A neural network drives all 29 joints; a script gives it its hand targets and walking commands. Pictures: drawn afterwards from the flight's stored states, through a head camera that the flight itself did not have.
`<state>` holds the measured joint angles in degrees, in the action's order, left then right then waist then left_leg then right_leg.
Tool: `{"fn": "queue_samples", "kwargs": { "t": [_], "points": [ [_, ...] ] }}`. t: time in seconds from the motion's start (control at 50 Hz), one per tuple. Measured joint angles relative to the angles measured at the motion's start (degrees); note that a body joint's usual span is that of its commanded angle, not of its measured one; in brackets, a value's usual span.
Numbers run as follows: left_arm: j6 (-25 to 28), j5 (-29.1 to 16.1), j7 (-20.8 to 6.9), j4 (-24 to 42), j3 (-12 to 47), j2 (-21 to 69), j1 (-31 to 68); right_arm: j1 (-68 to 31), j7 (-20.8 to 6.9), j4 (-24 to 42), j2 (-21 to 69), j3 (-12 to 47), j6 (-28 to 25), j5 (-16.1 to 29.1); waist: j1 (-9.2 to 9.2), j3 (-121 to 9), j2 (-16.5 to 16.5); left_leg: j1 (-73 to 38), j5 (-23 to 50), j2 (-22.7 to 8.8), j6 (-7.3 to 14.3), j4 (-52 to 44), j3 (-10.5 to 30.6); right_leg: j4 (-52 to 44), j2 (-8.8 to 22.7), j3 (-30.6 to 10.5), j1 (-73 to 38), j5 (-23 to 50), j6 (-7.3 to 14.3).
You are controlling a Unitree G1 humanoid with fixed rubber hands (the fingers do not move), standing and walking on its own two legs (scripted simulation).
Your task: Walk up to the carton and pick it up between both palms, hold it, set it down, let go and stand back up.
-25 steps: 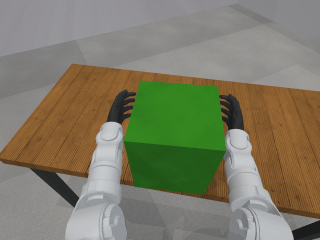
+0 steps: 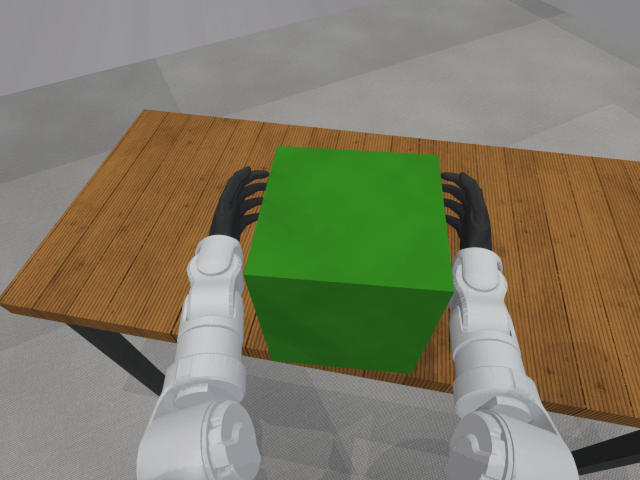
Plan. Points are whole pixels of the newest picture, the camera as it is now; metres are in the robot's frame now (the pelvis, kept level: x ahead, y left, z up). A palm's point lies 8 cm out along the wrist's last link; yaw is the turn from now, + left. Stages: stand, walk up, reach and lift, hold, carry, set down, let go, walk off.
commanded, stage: set down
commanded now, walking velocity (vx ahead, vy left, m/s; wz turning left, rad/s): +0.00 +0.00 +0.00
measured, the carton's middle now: (347, 266) +0.39 -0.01 +0.00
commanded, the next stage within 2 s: none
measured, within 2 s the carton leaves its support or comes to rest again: neither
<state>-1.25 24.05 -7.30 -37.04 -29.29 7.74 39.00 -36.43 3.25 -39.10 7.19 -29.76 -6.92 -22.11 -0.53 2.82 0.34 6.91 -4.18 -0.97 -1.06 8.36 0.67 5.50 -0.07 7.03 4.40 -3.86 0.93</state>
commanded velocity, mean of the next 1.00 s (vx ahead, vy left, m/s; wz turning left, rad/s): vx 0.00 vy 0.00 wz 0.00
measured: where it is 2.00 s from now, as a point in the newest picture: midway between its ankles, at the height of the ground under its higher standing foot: outside the picture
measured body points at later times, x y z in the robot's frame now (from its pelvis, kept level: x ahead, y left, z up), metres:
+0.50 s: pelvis +0.00 -0.01 +0.00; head +0.06 -0.01 +0.45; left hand +0.41 +0.14 +0.07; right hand +0.41 -0.16 +0.08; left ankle +0.00 +0.13 -0.76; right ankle -0.01 -0.10 -0.76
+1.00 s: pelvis +0.01 +0.01 +0.00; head +0.06 +0.03 +0.45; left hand +0.42 +0.15 +0.05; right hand +0.40 -0.16 +0.07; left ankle +0.00 +0.13 -0.76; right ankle -0.01 -0.10 -0.76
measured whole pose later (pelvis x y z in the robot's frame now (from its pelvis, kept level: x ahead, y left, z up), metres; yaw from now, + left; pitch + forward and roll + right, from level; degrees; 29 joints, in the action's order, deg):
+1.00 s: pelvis +0.01 +0.01 +0.00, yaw -2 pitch +6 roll +0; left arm 4.6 24.1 -4.5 -39.4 -29.1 6.4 36.3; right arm -35.3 2.0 -41.7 6.0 -25.9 -9.9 -18.3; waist 1.2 0.3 -2.6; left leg 10.3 -4.4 -0.5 -0.2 8.2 -1.1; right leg 5.8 0.5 5.3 8.6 -3.5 0.2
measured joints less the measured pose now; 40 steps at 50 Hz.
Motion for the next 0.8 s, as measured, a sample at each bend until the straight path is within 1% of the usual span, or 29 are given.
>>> {"fn": "queue_samples", "kwargs": {
  "t": [0.1,0.36,0.6,0.64,0.7,0.8],
  "points": [
    [0.26,0.2,-0.08,0.52,-0.73,0.23,-0.29,-0.1,-0.24,0.29,0.04,0.53,0.25,0.1,-0.1,0.08,-0.06,0.02,-0.06,-0.3,-0.22,-0.12,-0.01,0.14,-0.29,-0.02,0.17,-0.21,0.22],
    [1.02,1.27,-1.32,0.73,-2.78,0.53,-0.66,0.35,-0.22,0.83,0.88,0.75,-0.38,-0.13,-0.01,0.14,-0.2,-0.04,-0.33,-0.63,-0.44,-0.02,0.0,0.61,-0.6,-0.04,0.31,-0.69,0.51],
    [1.71,1.45,-0.71,1.42,-2.61,0.84,-1.43,0.37,-0.91,0.42,0.66,0.84,-1.57,0.04,0.12,-0.07,-0.32,0.53,-0.51,-0.49,-0.31,0.19,-0.54,0.73,-0.44,-0.58,1.03,-0.62,0.35],
    [2.23,0.82,-1.08,0.79,-2.83,0.55,-1.35,0.84,-0.4,1.03,0.36,2.28,-1.23,0.94,0.47,-0.07,-0.43,0.98,-0.64,-0.45,-0.14,0.59,-0.39,0.4,-0.42,-0.44,1.04,-0.47,0.2],
    [4.11,-0.12,-0.88,-1.03,-3.43,-0.27,-0.97,0.94,0.72,0.43,0.21,3.93,-1.86,2.75,1.37,-0.36,-1.36,1.92,-0.35,-0.28,0.25,0.43,-0.24,0.58,-0.26,-0.28,2.1,-0.29,0.02],
    [5.78,0.87,0.21,-1.48,-3.33,-0.44,-0.87,0.48,-0.02,-0.41,0.28,3.09,-3.07,2.61,2.28,-0.84,-2.78,2.98,0.45,0.12,0.37,-0.38,-0.15,0.31,0.13,-0.18,3.35,0.14,-0.11]
  ]
}}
